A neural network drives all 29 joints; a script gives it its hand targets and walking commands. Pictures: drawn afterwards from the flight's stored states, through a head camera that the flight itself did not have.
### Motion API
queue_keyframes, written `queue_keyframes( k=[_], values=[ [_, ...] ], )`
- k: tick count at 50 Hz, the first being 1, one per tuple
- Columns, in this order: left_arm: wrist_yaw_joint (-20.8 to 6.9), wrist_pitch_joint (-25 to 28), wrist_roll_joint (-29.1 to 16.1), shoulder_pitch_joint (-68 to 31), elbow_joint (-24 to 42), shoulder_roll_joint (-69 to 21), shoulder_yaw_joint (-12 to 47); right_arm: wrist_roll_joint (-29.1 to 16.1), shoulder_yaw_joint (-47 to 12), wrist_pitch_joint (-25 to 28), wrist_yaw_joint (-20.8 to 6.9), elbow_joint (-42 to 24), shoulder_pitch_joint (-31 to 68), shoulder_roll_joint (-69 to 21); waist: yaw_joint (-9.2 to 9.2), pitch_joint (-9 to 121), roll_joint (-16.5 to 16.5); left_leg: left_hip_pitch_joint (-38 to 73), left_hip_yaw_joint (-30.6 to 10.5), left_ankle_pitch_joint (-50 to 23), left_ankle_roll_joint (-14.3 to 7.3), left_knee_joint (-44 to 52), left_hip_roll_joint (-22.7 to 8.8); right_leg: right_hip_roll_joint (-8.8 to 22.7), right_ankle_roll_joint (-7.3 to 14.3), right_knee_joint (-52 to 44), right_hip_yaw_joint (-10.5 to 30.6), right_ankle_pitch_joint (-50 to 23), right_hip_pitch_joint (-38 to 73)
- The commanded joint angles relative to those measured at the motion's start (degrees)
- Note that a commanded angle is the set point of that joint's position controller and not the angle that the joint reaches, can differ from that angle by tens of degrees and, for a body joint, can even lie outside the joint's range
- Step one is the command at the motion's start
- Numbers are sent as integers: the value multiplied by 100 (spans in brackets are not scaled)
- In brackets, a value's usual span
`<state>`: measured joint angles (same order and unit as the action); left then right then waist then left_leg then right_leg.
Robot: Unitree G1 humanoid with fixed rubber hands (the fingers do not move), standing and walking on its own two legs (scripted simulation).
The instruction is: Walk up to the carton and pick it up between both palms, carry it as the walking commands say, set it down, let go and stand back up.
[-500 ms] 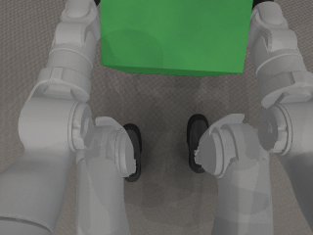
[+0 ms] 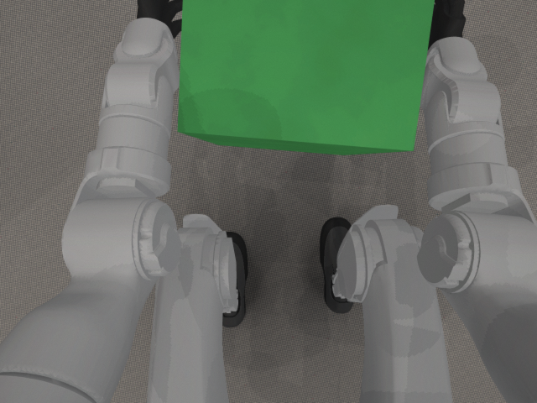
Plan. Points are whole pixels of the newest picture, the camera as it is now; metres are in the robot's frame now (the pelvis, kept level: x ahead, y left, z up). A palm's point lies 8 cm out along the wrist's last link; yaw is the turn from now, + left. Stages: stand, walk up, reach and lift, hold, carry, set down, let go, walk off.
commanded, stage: reach and lift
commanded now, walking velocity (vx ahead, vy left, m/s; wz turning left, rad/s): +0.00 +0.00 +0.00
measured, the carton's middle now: (294, 54) +0.54 -0.03 -0.19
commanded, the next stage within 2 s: none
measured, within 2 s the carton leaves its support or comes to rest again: neither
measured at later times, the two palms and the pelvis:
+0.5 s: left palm (133, 6) +0.54 +0.14 -0.05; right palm (468, 23) +0.52 -0.19 -0.06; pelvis +0.01 +0.00 +0.04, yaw +0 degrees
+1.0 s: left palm out of the picture +0.52 +0.14 +0.03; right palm (528, 6) +0.50 -0.19 +0.02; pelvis +0.01 +0.00 +0.10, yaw +0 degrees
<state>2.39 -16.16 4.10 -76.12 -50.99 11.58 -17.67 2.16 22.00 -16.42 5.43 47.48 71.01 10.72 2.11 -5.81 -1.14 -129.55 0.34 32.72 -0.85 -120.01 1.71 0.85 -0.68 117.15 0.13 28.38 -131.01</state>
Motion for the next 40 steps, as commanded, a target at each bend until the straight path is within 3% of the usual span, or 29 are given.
queue_keyframes(
  k=[1,4,12,20,40],
  values=[
    [-1402,69,-651,-3226,780,-5666,2203,-744,-2572,124,-1703,-1259,4199,-5394,134,7424,-77,3438,283,-1807,32,1125,690,-786,17,-736,-545,-1746,4040],
    [-1366,-11,-739,-3239,1082,-5680,2386,-833,-2753,20,-1700,-1486,4176,-5465,97,7928,-54,3694,303,-2034,48,1219,701,-819,-5,-825,-562,-1983,4333],
    [-1493,-167,-355,-2797,766,-5861,2082,-414,-2368,-177,-1793,-998,3509,-5685,107,7017,-90,3237,301,-1723,64,1533,706,-850,9,-1165,-490,-1695,3963],
    [-1470,-253,-550,-2833,1211,-6020,2396,-506,-2577,-252,-1799,-1492,3606,-5714,152,7914,-147,3927,274,-2140,126,1759,725,-889,22,-1368,-540,-2044,4468],
    [-1617,-456,-205,-2374,870,-6381,1991,-191,-2328,-515,-1940,-1193,3163,-6172,79,7356,-55,4052,273,-1532,102,2668,772,-924,-12,-2282,-492,-1461,4806]
  ],
)
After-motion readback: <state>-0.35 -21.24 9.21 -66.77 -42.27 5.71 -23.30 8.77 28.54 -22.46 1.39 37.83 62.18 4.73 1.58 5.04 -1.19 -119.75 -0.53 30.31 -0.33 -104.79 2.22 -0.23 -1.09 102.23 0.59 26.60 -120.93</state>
